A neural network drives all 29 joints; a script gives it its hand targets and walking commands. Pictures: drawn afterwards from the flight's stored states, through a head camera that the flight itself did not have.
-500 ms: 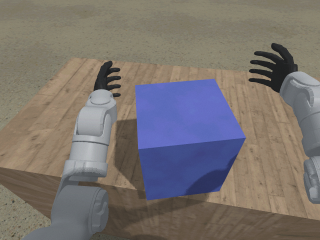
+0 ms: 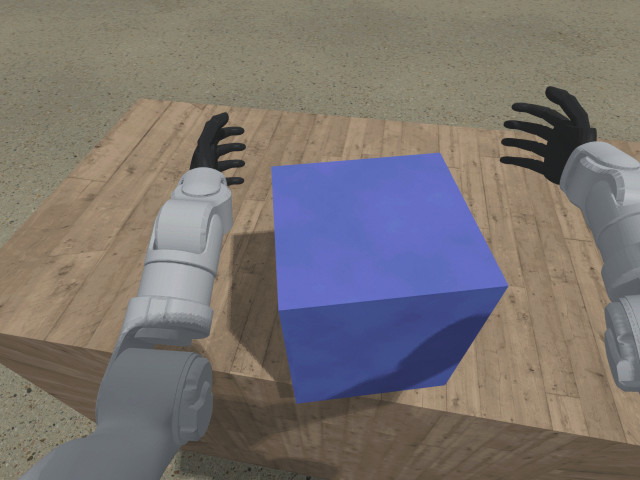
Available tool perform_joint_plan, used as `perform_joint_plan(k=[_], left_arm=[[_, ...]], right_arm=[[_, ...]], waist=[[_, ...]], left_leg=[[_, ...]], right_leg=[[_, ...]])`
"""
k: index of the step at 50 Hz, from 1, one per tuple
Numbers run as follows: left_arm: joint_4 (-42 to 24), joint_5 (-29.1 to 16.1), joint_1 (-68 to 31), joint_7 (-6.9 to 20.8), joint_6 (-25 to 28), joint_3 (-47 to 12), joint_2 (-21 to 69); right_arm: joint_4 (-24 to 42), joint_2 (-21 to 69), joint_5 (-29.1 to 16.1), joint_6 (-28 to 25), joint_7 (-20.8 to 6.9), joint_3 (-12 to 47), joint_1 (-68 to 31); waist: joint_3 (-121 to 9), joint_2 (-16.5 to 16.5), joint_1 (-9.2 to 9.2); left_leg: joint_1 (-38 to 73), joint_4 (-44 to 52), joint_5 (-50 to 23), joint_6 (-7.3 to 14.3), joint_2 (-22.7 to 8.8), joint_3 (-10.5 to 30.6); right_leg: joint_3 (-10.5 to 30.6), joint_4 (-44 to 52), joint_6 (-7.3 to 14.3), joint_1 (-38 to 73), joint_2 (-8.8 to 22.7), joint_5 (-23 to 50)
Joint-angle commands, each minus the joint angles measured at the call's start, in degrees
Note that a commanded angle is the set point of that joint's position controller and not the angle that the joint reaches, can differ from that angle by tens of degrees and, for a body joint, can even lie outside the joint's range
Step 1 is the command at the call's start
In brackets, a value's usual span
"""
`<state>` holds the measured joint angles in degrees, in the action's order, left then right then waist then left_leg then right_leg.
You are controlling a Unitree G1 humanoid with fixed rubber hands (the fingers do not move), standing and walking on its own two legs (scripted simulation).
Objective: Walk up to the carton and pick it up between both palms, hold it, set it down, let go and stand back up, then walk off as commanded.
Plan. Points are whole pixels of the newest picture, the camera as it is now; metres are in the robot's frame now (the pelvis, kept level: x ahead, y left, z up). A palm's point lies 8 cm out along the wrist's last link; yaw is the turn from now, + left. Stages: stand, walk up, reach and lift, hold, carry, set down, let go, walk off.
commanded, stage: reach and lift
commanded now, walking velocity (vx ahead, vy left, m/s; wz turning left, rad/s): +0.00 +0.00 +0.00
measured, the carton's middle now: (364, 284) +0.35 +0.01 +0.05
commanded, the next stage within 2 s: none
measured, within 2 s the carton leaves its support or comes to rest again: neither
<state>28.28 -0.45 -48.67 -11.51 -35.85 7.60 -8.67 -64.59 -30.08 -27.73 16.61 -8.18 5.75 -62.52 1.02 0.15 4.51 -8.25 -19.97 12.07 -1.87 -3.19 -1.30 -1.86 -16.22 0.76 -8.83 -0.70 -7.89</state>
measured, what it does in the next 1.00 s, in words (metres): stands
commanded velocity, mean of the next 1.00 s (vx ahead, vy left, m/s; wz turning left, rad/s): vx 0.00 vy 0.00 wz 0.00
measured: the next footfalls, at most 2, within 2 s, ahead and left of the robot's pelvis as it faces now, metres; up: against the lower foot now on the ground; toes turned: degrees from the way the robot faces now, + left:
none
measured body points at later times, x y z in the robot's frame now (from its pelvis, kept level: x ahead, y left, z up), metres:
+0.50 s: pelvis +0.00 +0.00 +0.00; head +0.05 +0.00 +0.45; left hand +0.42 +0.21 +0.10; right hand +0.47 -0.18 +0.12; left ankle -0.02 +0.13 -0.75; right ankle +0.01 -0.12 -0.75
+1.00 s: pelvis +0.00 +0.00 +0.00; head +0.04 +0.00 +0.45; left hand +0.41 +0.17 +0.10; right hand +0.47 -0.13 +0.10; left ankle -0.02 +0.13 -0.75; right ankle +0.01 -0.12 -0.75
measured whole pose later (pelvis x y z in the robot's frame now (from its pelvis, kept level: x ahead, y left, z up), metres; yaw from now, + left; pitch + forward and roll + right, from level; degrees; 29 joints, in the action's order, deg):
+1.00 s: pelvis +0.00 +0.00 +0.00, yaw +0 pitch +6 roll -1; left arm 40.5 0.9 -41.4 -11.8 -9.5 7.6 -0.1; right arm -69.0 -16.0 -14.4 -3.4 -4.5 5.1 -54.4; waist -1.8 1.1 5.7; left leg -14.1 -20.0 11.4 -1.8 -3.2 -1.3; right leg -1.9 -15.8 0.7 -14.5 -0.7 -7.0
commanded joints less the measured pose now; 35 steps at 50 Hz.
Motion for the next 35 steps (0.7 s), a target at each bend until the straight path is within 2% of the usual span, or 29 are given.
perform_joint_plan(k=[1,2,3,4,5,6,8,10,11,12,13,15,16,18,19,20,21,22,23,24,26,27,28,29,30,31,32,34,35], left_arm=[[-9.3,-1.03,-14.69,0.52,5.55,5.18,-3.07],[-4.12,-1.01,-14.14,0.69,5.91,5.21,-3.75],[-5.62,-0.38,-12.63,0.92,7.04,5.4,-2.86],[-2.91,-0.9,-12.37,0.86,7.47,4.05,-1.57],[-3.67,-1.44,-13.13,1.25,8.84,2.96,-1.91],[-3.05,-1.26,-13.07,1.21,9.52,4.19,-2.02],[-1.55,-1.1,-11.97,1.43,11.64,3.5,-1.0],[-0.9,-0.88,-11.18,1.54,13.59,4.11,-0.9],[1.73,0.05,-10.92,1.65,13.94,5.03,-0.7],[2.98,-0.93,-10.2,1.9,14.79,3.78,0.12],[3.55,-1.04,-11.38,2.02,15.62,2.68,0.63],[7.37,0.08,-11.7,1.89,16.85,4.16,-0.98],[4.42,0.02,-11.37,1.49,17.76,4.19,-0.91],[5.79,-0.32,-10.0,1.8,20.7,4.06,0.51],[3.04,0.44,-9.81,1.61,21.76,3.34,2.46],[4.04,-0.22,-9.79,1.71,22.23,1.57,3.12],[2.17,0.58,-11.4,1.23,23.38,1.59,3.71],[6.4,0.96,-8.57,1.78,23.9,1.85,3.16],[6.93,1.3,-11.55,1.64,24.67,2.6,2.15],[6.41,0.61,-9.56,1.63,25.68,1.59,3.06],[6.34,1.56,-7.49,1.26,26.47,2.45,3.52],[6.45,1.93,-6.1,1.59,27.19,4.18,2.98],[5.74,1.96,-8.35,1.36,28.04,3.51,2.5],[5.72,2.45,-7.56,1.03,28.24,5.31,1.86],[7.67,2.76,-7.72,1.29,28.15,4.57,2.45],[8.06,2.76,-6.48,1.5,28.4,4.7,2.12],[6.51,3.39,-7.4,1.21,28.33,3.71,3.31],[9.28,3.06,-6.09,1.61,27.54,3.96,5.1],[6.64,3.8,-7.38,1.26,27.96,4.28,4.72]], right_arm=[[7.75,-8.65,1.38,-5.36,-0.77,0.67,-17.03],[6.36,-7.56,1.83,-5.21,-0.79,1.22,-16.86],[7.58,-7.71,2.69,-6.31,-1.08,-0.44,-15.61],[5.78,-6.6,3.19,-6.2,-1.15,0.06,-15.49],[7.2,-5.31,3.69,-7.29,-1.1,-0.81,-15.84],[7.97,-6.36,3.84,-7.71,-1.24,-0.82,-16.38],[6.9,-5.01,5.03,-9.35,-1.07,-1.25,-14.93],[8.26,-5.31,6.29,-10.77,-0.65,-1.3,-14.85],[6.03,-3.45,6.24,-10.87,-0.74,-1.09,-13.62],[5.96,-3.6,5.41,-11.48,-0.83,-0.24,-13.73],[4.95,-3.6,6.61,-11.89,-0.84,-2.03,-14.48],[2.59,-2.8,7.7,-12.22,-0.57,-2.02,-13.04],[5.1,-3.39,7.34,-13.57,-0.34,-1.42,-13.34],[4.05,-1.2,7.6,-15.08,-0.27,-0.32,-11.97],[2.68,-1.26,8.33,-16.14,-0.18,-1.74,-10.61],[-0.75,-2.29,7.49,-16.74,-0.25,-2.04,-10.31],[-0.31,-2.43,8.64,-17.77,-0.21,-3.33,-11.4],[-2.36,-1.31,8.42,-17.79,-0.41,-2.0,-9.26],[-1.78,-0.91,9.18,-17.86,-0.04,-2.45,-11.2],[0.35,0.13,8.14,-19.0,-0.06,-1.56,-10.85],[2.3,-1.13,8.46,-20.91,0.81,-1.54,-11.23],[4.35,-0.13,8.43,-21.97,1.33,-1.25,-11.25],[5.19,-1.4,9.04,-22.77,1.79,-1.8,-13.11],[4.1,-0.73,8.76,-23.13,2.2,-1.32,-12.5],[3.56,0.94,8.65,-22.45,2.46,-0.84,-11.93],[2.96,0.67,8.05,-22.26,2.26,-0.4,-11.63],[1.18,0.64,8.1,-22.21,2.15,-0.63,-11.33],[1.36,1.35,8.17,-21.94,2.38,0.22,-11.98],[2.57,1.36,8.13,-22.6,2.85,-0.75,-12.39]], waist=[[-25.51,1.91,4.6],[-22.55,1.05,5.35],[-23.66,1.78,5.04],[-21.0,0.89,4.77],[-23.83,1.49,4.48],[-22.93,0.06,5.18],[-23.01,0.21,4.29],[-23.89,-1.3,5.28],[-23.64,-0.73,5.4],[-22.72,-1.82,5.59],[-25.21,-0.79,5.0],[-21.45,-1.06,5.37],[-25.41,-1.04,5.59],[-26.55,-1.22,6.38],[-29.77,1.0,5.08],[-27.41,2.95,4.36],[-31.74,3.73,4.14],[-27.74,1.92,4.74],[-28.66,2.11,4.46],[-30.14,1.53,5.53],[-31.9,-0.51,5.8],[-33.46,-1.4,5.91],[-34.96,-1.11,5.61],[-35.62,-1.22,6.97],[-33.06,-1.69,6.3],[-31.06,-2.61,7.01],[-33.07,-0.09,5.88],[-29.51,-1.88,6.44],[-31.13,-0.81,6.0]], left_leg=[[1.59,-1.12,-27.29,-2.67,2.86,-1.22],[-0.71,-0.31,-23.62,-1.7,2.91,-1.34],[-0.06,-0.28,-24.33,-1.99,2.94,-1.56],[-1.46,0.48,-20.16,-1.41,2.7,-1.43],[-2.56,0.35,-19.28,-1.19,3.11,-1.59],[-3.04,0.61,-19.77,-1.11,2.8,-1.83],[-3.63,0.11,-21.34,-1.2,3.27,-1.63],[-4.27,0.11,-21.45,-1.13,2.98,-1.87],[-5.53,0.39,-19.95,-0.82,3.11,-2.13],[-5.65,0.64,-20.21,-0.67,3.1,-2.14],[-5.39,0.65,-19.26,-0.92,3.06,-2.34],[-6.76,1.18,-15.85,-0.23,2.88,-2.16],[-5.75,1.03,-19.01,-0.57,2.8,-2.25],[-4.98,-0.07,-21.4,-1.04,2.87,-2.7],[-1.64,-1.03,-27.03,-2.04,2.65,-2.64],[0.15,-1.77,-29.58,-2.82,2.45,-2.37],[1.59,-2.55,-31.77,-3.38,2.13,-1.85],[0.37,-2.66,-31.63,-3.09,2.16,-2.3],[-2.6,-1.94,-27.25,-2.54,2.28,-2.31],[-2.81,-2.01,-28.17,-2.44,2.53,-2.66],[-2.49,-2.45,-30.28,-1.92,2.43,-1.98],[-3.11,-2.62,-32.56,-2.02,3.03,-2.85],[-5.04,-2.72,-31.98,-1.9,3.25,-3.25],[-5.32,-3.1,-34.47,-2.13,3.09,-3.36],[-7.38,-1.97,-29.55,-1.52,3.47,-3.15],[-6.07,-1.53,-29.88,-1.26,3.13,-3.32],[-4.34,-1.82,-30.87,-1.83,3.18,-3.18],[-4.2,-1.51,-29.41,-1.46,2.89,-3.0],[-4.29,-1.56,-29.75,-1.69,3.01,-3.32]], right_leg=[[0.59,-2.45,1.29,7.96,-4.62,20.72],[0.94,-1.28,1.21,6.82,-4.22,16.68],[0.65,-1.05,1.58,7.08,-4.31,16.57],[0.59,-0.95,1.63,5.07,-4.22,12.91],[0.78,-0.97,1.42,6.44,-3.86,13.38],[0.75,-0.91,1.36,5.88,-4.28,13.68],[0.95,-1.18,1.33,7.16,-3.58,16.56],[0.66,-1.9,1.21,8.15,-3.97,17.51],[1.45,-1.81,1.27,8.33,-3.34,16.8],[1.2,-2.01,1.0,7.86,-3.54,17.02],[0.8,-1.32,1.43,6.27,-3.54,14.81],[1.3,-0.8,1.69,5.21,-3.12,11.57],[0.42,-1.35,1.49,6.84,-3.5,14.06],[0.26,-2.01,1.02,5.87,-3.48,16.1],[0.22,-2.18,1.25,5.33,-3.79,19.59],[-0.08,-1.5,1.65,2.27,-3.89,17.8],[-0.46,-1.42,2.3,1.68,-4.13,18.08],[-0.28,-1.23,1.85,1.3,-4.07,18.54],[-0.1,-0.81,2.14,1.99,-3.71,16.27],[0.33,-1.55,1.87,3.07,-3.85,19.5],[-0.23,-1.97,1.58,4.53,-3.94,22.25],[0.35,-2.84,1.04,7.51,-3.71,27.6],[0.53,-3.33,0.9,8.18,-3.65,28.17],[0.89,-3.97,0.93,9.42,-3.9,30.25],[1.32,-3.81,0.95,11.01,-3.23,29.11],[0.82,-3.74,0.37,9.32,-3.47,28.41],[0.3,-3.28,0.75,7.89,-3.58,27.46],[-0.14,-2.43,0.99,7.2,-3.54,24.76],[-0.03,-2.54,0.76,6.67,-3.58,25.11]])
